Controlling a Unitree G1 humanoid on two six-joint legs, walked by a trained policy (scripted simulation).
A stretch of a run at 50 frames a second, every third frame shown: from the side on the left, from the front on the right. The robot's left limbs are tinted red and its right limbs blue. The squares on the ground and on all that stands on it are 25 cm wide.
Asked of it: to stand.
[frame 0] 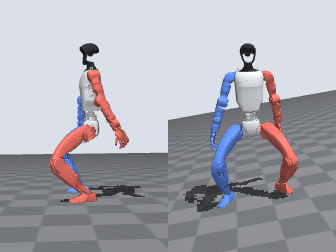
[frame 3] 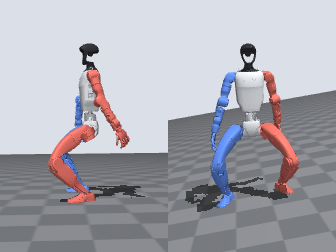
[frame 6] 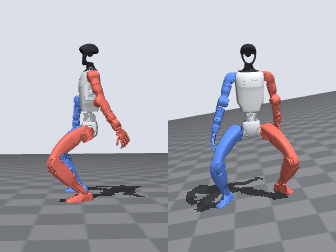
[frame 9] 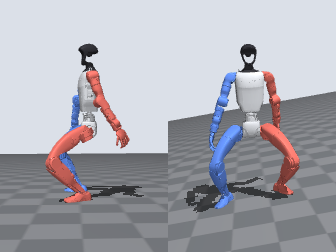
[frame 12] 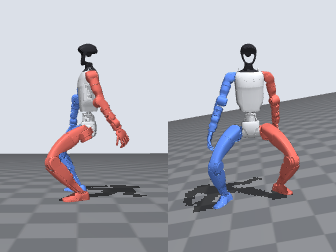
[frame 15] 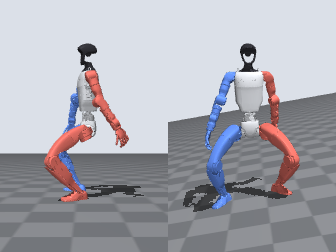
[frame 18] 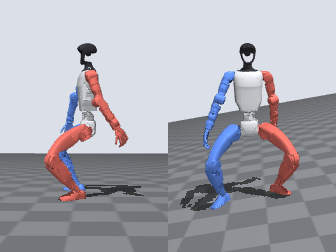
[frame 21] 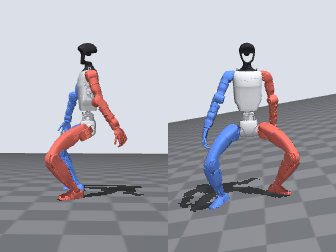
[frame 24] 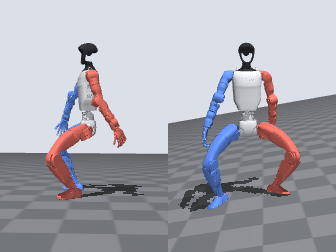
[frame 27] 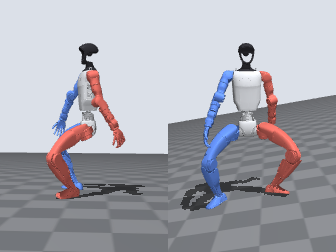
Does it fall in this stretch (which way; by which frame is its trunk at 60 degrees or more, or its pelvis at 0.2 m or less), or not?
no
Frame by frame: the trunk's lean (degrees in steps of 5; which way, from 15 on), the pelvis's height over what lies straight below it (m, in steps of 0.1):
0: 0, 0.6
3: 5, 0.6
6: 5, 0.6
9: 0, 0.6
12: 0, 0.6
15: 0, 0.6
18: 0, 0.6
21: 0, 0.6
24: 0, 0.6
27: 0, 0.6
